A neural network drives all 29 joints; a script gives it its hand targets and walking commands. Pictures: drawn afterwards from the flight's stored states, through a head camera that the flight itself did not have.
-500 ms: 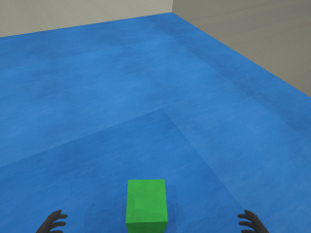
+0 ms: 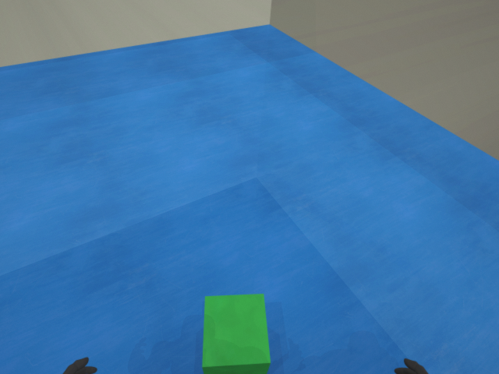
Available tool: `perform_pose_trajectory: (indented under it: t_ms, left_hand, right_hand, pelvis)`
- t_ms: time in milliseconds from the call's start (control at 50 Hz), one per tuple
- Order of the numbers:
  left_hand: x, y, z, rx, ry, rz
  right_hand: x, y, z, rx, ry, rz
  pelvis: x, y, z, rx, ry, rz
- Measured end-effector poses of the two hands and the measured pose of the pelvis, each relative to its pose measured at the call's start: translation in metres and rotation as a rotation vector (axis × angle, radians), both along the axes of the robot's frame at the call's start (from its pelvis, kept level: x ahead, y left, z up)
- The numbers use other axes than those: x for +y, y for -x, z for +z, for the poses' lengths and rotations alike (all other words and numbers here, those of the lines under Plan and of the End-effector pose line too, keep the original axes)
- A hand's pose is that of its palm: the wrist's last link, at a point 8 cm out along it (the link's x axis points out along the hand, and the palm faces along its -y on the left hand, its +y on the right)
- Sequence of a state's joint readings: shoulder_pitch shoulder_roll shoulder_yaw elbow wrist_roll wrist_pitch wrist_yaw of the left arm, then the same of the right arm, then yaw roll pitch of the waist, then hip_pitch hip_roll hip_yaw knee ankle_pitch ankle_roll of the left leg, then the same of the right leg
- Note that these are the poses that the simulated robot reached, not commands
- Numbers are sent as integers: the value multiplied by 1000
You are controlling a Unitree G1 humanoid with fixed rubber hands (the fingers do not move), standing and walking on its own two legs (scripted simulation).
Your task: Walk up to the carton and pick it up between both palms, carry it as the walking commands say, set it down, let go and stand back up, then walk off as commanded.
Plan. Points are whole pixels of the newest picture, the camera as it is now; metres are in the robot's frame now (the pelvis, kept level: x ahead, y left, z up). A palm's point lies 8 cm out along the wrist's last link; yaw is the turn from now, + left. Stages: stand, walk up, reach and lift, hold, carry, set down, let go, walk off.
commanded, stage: stand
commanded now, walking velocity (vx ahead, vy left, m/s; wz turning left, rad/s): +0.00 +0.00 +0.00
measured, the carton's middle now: (235, 340) +0.39 +0.02 -0.65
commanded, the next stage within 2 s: walk off in 1.16 s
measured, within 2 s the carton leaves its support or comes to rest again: neither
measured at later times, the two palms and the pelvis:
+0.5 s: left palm out of the picture +0.08 +0.30 -0.10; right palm out of the picture +0.08 -0.31 -0.09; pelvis -0.02 +0.00 +0.00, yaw +0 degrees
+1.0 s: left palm out of the picture +0.07 +0.31 -0.10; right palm out of the picture +0.07 -0.31 -0.09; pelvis -0.02 +0.00 +0.01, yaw +0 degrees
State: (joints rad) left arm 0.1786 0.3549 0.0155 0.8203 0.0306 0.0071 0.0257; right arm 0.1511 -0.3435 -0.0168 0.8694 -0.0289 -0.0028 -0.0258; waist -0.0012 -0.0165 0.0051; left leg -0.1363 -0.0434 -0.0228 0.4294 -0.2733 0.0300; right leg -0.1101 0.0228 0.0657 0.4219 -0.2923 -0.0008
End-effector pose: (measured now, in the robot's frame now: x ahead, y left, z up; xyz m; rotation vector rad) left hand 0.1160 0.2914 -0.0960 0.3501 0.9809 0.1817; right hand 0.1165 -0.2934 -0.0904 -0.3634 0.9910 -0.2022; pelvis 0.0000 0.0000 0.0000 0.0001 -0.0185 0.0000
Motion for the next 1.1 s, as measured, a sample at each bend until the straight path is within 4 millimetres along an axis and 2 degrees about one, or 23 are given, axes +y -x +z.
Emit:
perform_pose_trajectory:
  t_ms: [580, 1100]
  left_hand:
    - [10, 42, -3, 92, -18, 25]
    - [15, 50, -4, 130, -24, 32]
  right_hand:
    - [-17, 38, -2, 83, 15, -24]
    - [-21, 49, -4, 118, 16, -41]
  pelvis:
    - [-3, 19, 5, -19, 1, -1]
    - [-2, 24, 7, -23, 1, -4]
